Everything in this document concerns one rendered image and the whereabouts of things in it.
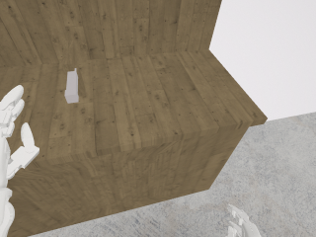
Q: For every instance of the left robot hand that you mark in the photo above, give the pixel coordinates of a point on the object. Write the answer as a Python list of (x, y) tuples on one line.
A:
[(10, 107)]

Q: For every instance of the left robot forearm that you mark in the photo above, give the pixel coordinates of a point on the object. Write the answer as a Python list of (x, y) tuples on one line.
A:
[(7, 211)]

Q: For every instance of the counter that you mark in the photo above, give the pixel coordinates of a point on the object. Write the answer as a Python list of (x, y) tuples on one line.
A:
[(157, 116)]

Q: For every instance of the tap lever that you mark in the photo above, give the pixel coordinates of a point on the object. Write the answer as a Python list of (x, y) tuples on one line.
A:
[(71, 92)]

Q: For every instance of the right robot hand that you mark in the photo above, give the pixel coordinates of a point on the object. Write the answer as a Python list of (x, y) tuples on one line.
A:
[(248, 229)]

